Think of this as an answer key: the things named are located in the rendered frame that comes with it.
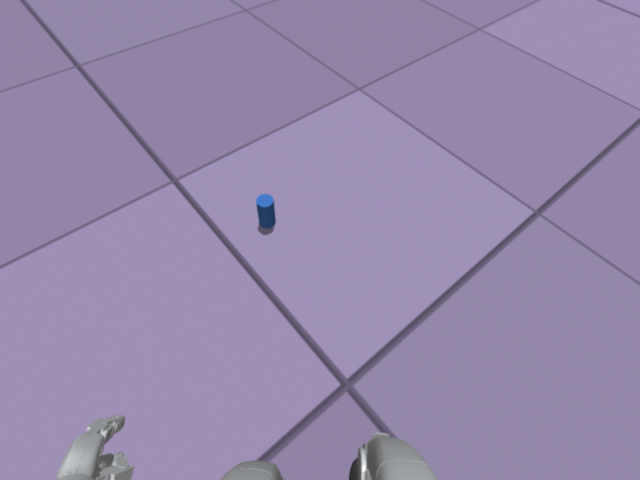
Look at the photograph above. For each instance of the can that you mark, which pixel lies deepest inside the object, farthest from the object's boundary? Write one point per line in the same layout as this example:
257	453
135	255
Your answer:
266	212

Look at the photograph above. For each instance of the left robot hand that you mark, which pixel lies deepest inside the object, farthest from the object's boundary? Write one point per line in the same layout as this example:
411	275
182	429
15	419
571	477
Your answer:
84	454

